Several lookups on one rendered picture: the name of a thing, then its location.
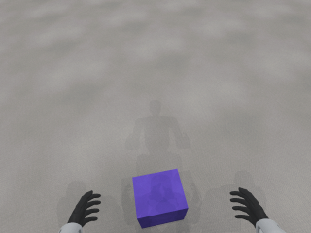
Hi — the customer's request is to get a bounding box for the right robot hand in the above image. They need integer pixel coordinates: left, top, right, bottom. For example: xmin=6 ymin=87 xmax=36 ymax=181
xmin=229 ymin=187 xmax=269 ymax=229

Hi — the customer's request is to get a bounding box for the carton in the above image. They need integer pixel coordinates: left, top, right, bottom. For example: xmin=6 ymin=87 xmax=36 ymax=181
xmin=132 ymin=169 xmax=189 ymax=229

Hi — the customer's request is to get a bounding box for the robot left forearm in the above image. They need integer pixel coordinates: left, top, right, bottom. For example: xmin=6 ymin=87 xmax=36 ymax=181
xmin=58 ymin=222 xmax=83 ymax=233

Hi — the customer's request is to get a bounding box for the left robot hand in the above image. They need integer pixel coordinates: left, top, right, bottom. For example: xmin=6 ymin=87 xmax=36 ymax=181
xmin=67 ymin=190 xmax=101 ymax=227

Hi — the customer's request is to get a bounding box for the robot right forearm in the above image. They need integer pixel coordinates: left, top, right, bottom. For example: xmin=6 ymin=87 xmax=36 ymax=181
xmin=256 ymin=218 xmax=286 ymax=233

